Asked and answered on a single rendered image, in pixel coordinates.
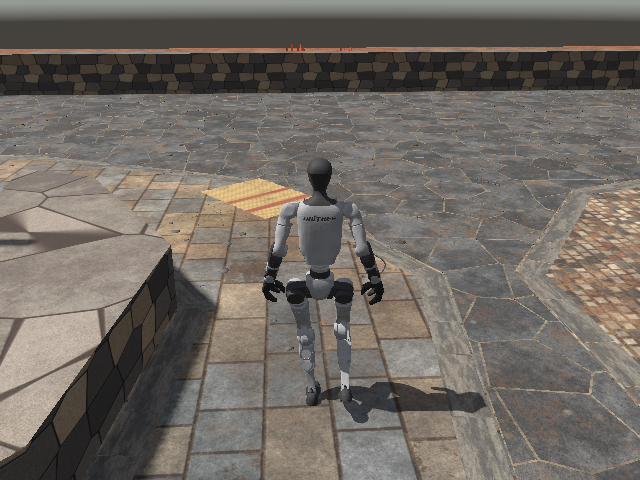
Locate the robot right hand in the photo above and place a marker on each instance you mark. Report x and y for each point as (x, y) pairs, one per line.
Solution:
(376, 288)

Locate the left robot upper arm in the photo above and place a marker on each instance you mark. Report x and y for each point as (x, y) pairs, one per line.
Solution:
(288, 211)

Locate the robot left hand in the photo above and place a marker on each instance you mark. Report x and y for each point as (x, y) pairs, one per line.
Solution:
(273, 287)

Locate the right robot upper arm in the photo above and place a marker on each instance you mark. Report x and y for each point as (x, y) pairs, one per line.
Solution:
(351, 211)

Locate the robot right foot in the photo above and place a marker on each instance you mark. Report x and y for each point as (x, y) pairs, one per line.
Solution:
(345, 395)

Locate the robot right forearm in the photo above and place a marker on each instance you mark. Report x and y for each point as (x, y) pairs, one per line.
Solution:
(370, 266)

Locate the robot head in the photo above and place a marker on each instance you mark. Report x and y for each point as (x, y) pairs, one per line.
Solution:
(319, 172)

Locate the robot left forearm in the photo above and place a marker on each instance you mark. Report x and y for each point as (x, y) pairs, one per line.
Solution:
(272, 267)

